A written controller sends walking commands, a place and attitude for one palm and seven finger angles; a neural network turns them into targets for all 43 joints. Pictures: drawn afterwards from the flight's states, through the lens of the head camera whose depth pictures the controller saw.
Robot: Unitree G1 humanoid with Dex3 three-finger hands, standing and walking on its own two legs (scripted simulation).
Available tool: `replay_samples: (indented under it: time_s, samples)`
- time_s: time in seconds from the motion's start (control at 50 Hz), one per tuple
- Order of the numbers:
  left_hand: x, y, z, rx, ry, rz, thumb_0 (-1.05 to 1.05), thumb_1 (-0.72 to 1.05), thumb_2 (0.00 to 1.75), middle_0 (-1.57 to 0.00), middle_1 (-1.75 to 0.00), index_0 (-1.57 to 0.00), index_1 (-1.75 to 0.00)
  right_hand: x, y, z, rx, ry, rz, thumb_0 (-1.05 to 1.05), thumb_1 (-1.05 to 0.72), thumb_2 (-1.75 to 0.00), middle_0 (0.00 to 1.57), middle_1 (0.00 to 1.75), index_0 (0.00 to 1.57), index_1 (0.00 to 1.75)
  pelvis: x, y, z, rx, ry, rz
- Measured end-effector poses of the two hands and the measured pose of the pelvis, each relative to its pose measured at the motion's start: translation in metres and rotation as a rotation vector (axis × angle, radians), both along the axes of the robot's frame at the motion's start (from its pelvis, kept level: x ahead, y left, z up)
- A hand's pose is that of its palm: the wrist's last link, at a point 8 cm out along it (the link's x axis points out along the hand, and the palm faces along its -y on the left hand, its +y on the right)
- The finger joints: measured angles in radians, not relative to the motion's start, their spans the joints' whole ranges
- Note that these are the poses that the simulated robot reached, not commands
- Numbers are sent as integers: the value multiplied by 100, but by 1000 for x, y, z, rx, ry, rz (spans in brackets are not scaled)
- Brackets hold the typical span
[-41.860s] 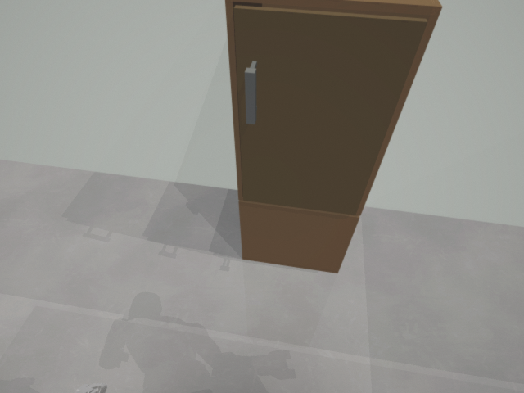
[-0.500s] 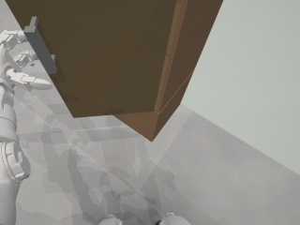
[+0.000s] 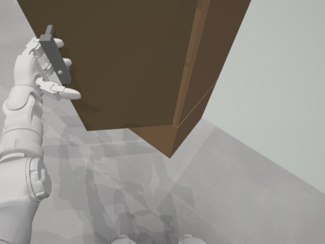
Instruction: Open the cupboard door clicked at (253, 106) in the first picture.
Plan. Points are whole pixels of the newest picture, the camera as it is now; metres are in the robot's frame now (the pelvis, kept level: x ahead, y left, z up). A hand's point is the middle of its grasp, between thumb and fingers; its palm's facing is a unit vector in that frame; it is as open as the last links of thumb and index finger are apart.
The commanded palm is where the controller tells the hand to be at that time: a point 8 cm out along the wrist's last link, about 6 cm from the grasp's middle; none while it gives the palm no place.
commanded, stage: slide the fingers in behind the handle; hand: left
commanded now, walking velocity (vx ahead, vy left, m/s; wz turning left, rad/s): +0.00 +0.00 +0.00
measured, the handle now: (58, 56) +0.55 +0.24 +0.12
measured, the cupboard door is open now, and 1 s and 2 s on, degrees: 44 44 65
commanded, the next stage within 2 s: close the thumb around the handle in 0.48 s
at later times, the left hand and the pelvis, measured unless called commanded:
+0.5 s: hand (63, 72) +0.49 +0.21 +0.12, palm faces +0.05 -1.00 +0.00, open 14.0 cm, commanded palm +0.47 +0.26 +0.12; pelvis -0.01 +0.00 +0.00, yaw +0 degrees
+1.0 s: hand (63, 71) +0.49 +0.21 +0.12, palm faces +0.04 -1.00 +0.00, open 9.1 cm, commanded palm +0.47 +0.26 +0.12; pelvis -0.01 +0.00 +0.00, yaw -1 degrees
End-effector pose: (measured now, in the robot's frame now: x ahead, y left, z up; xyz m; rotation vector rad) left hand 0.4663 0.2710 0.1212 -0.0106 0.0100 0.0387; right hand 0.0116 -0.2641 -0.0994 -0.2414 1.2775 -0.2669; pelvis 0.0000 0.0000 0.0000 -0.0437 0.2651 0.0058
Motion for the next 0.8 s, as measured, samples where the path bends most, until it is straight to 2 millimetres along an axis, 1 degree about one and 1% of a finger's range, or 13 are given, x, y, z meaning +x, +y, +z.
replay_samples:
  time_s: [0.06, 0.1, 0.42, 0.64, 0.72, 0.8]
  samples:
    - [2, -7, -1, -2, 0, -4, -1, -50, 30, -28, -120, -29, -120, 0, 0, 0, 2, -12, -5, 1, -91, -90, 20, 30, 20, 30, -1, -1, 0, 2, 0, -4]
    - [2, -8, -1, -3, -4, 9, -1, -50, 30, -28, -120, -29, -120, -2, 0, 0, 5, -19, -11, 1, -91, -90, 20, 30, 20, 30, -1, -1, 0, 3, -1, -9]
    - [-3, -8, 3, 5, -6, 12, -1, -50, 30, -29, -120, -30, -120, -19, -4, 0, 4, 11, -27, 1, -91, -90, 20, 30, 20, 30, -5, -5, 1, 6, -8, -10]
    - [-3, -5, 2, 10, -2, 11, -1, -50, 30, -29, -120, -30, -120, -23, -6, 2, -10, 10, -32, 1, -91, -90, 20, 30, 20, 30, -8, -4, 0, 4, -4, -10]
    - [-1, -5, 1, 6, -2, 9, -1, -43, 33, -30, -121, -31, -121, -23, -6, 2, -11, 13, -29, 1, -91, -90, 20, 30, 20, 30, -8, -4, 0, 3, -2, -9]
    - [0, -5, 0, 5, 3, 7, -1, -29, 39, -31, -123, -32, -123, -23, -4, 1, -10, 14, -27, 1, -91, -90, 20, 30, 20, 30, -8, -3, -1, 2, 1, -8]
